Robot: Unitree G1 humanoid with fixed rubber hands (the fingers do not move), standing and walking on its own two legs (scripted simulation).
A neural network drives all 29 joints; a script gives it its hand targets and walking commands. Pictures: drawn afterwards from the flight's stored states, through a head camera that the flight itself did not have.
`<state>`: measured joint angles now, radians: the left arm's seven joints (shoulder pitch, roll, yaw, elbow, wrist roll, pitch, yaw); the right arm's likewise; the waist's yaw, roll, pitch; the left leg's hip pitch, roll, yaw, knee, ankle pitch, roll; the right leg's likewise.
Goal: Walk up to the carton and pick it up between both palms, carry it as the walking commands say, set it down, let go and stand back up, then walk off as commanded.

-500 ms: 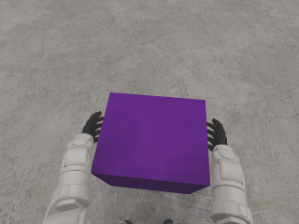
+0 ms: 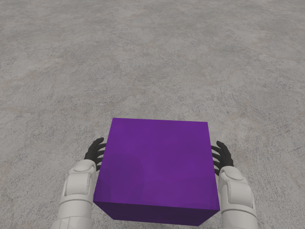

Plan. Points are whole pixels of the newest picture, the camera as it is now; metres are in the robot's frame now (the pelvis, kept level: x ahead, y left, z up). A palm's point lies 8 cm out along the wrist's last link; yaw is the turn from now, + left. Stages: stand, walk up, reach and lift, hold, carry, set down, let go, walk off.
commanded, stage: reach and lift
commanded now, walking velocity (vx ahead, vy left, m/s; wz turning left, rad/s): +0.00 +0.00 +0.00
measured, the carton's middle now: (157, 174) +0.31 -0.01 -0.05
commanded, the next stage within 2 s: hold in 1.28 s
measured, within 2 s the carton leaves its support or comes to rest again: neither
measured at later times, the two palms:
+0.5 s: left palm (82, 169) +0.28 +0.19 +0.03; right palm (222, 169) +0.28 -0.18 +0.04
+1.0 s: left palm (81, 171) +0.28 +0.19 +0.03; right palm (223, 169) +0.28 -0.17 +0.04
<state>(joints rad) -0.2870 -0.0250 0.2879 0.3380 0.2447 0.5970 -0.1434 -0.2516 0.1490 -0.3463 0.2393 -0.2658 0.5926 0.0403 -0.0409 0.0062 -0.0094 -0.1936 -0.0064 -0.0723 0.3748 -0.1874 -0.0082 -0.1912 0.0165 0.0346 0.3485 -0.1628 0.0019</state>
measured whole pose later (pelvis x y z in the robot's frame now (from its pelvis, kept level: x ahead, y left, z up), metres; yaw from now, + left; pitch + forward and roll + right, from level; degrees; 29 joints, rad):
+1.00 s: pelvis +0.00 +0.00 +0.00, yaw -1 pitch -4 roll +0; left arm -0.14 -0.03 0.23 0.10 0.21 0.72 -0.12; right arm -0.16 0.12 -0.24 0.09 -0.23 0.70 0.04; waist 0.01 0.01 0.04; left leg -0.05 0.00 -0.05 0.29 -0.17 -0.01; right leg -0.07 0.01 0.06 0.29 -0.15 0.00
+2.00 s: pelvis -0.01 -0.02 -0.02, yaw -8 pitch +2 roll -1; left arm -0.16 0.05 0.19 -0.01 0.11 0.89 -0.09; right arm -0.17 0.12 -0.19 -0.03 -0.20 0.86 0.00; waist 0.03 0.06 -0.16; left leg -0.32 0.09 0.02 0.60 -0.32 -0.04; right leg -0.48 0.00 -0.05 0.82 -0.46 0.02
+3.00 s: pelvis +0.18 -0.15 +0.00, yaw -31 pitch +8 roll -2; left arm -0.04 -0.02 0.18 -0.37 0.07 1.23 -0.03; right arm -0.02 0.12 -0.19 -0.37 -0.08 1.15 -0.04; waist -0.02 0.02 -0.20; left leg -0.22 0.09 0.25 0.39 -0.29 0.02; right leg -0.48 -0.01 -0.08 0.90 -0.44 -0.01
